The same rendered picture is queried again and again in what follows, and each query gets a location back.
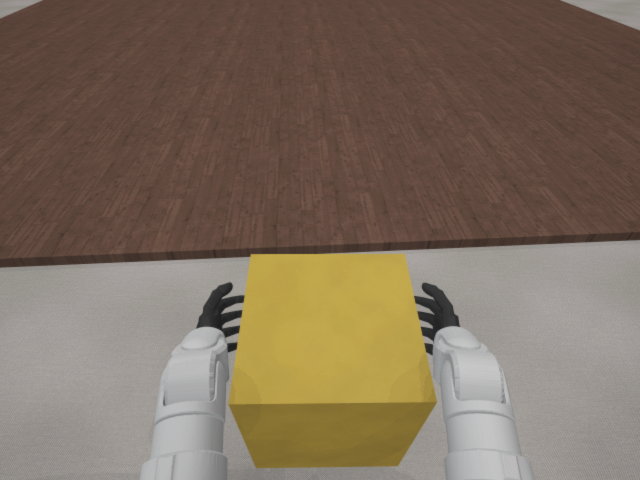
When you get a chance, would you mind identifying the carton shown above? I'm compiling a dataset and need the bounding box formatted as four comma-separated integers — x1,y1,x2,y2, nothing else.
228,254,437,468

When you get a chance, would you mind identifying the left robot hand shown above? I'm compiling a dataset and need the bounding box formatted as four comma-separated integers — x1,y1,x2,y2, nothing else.
196,282,245,352

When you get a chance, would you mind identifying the robot left forearm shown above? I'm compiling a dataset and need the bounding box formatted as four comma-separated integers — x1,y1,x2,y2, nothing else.
139,327,229,480

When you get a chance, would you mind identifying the right robot hand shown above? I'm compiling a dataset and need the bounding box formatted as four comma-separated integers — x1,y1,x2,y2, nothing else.
414,283,460,356

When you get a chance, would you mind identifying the robot right forearm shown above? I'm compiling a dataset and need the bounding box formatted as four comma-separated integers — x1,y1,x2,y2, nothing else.
433,326,535,480

